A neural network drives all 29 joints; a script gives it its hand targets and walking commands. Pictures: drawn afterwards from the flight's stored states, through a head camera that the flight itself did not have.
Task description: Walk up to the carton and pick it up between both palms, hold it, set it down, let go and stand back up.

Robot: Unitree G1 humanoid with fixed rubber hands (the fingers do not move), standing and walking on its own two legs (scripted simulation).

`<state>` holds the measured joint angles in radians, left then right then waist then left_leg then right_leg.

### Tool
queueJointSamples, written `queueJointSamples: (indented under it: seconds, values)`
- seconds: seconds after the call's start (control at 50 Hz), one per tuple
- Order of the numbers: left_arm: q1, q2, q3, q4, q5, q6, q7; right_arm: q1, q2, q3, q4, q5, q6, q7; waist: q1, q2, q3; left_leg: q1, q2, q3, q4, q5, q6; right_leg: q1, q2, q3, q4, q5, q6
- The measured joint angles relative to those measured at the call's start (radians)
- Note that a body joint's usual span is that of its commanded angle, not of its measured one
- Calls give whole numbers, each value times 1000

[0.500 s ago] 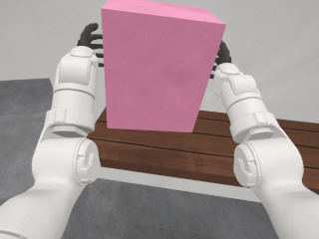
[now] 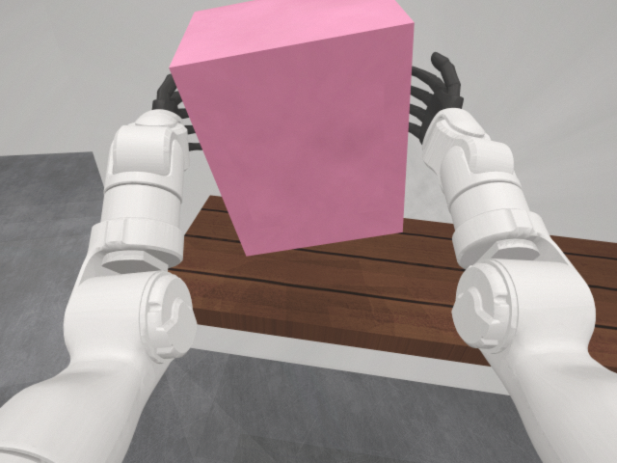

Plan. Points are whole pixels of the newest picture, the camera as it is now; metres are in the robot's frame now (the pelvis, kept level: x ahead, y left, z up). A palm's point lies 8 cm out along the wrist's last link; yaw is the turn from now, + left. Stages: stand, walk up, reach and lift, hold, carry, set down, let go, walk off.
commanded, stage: set down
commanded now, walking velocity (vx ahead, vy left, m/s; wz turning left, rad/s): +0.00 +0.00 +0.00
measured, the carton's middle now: (305, 128) +0.46 +0.00 +0.28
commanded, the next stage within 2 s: none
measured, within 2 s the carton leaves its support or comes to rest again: neither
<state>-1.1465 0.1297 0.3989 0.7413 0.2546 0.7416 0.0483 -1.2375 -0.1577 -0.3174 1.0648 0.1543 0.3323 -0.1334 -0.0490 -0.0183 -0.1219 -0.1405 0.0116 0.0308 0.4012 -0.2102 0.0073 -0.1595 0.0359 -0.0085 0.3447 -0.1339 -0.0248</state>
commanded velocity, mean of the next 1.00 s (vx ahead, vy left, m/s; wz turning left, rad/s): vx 0.00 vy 0.00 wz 0.00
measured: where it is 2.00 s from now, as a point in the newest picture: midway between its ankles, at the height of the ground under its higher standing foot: outside the picture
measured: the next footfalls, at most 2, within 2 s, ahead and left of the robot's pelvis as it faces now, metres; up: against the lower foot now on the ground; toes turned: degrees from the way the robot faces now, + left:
none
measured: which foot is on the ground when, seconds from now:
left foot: down 0.00-1.00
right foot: down 0.00-1.00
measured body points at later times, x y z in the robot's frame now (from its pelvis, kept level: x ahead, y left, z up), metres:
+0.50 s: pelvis +0.00 +0.00 +0.00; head -0.05 +0.01 +0.45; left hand +0.43 +0.15 +0.28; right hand +0.43 -0.17 +0.27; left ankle +0.01 +0.11 -0.75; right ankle +0.04 -0.10 -0.75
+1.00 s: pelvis +0.02 +0.00 +0.00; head -0.01 +0.01 +0.45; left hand +0.46 +0.14 +0.24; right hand +0.44 -0.17 +0.15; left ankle +0.01 +0.11 -0.75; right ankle +0.04 -0.10 -0.75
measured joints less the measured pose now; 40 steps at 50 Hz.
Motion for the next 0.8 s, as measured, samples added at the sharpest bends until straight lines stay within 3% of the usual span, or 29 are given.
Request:
queueJointSamples:
  seconds: [0.2,0.34,0.46,0.6,0.7,0.8]
  values:
    - [3,-6,-47,0,0,-37,34,145,27,63,1,-1,-66,7,0,0,38,1,0,0,-5,-1,0,0,0,0,-2,-4,0]
    - [15,-19,-139,-9,0,-73,93,206,36,159,-34,-1,-66,-68,0,0,48,2,0,0,-5,0,-1,0,0,0,-2,-3,0]
    - [15,-22,-112,-6,-1,-114,86,136,16,117,-40,0,-63,-79,0,0,48,2,0,0,-5,3,-1,0,0,0,-2,0,0]
    - [17,-33,5,77,-1,-121,24,32,-4,-31,-7,-18,-75,11,0,-3,48,2,0,0,-7,3,-1,-1,0,-1,-2,0,0]
    - [23,-49,8,78,0,-121,45,40,-12,-87,48,-84,-112,85,0,-9,49,2,0,0,-11,0,-1,-3,0,-1,-2,-5,0]
    - [23,-60,8,78,0,-131,76,131,3,-83,53,-92,-143,110,0,-9,56,2,0,0,-12,-6,-3,-3,0,-1,-2,-13,0]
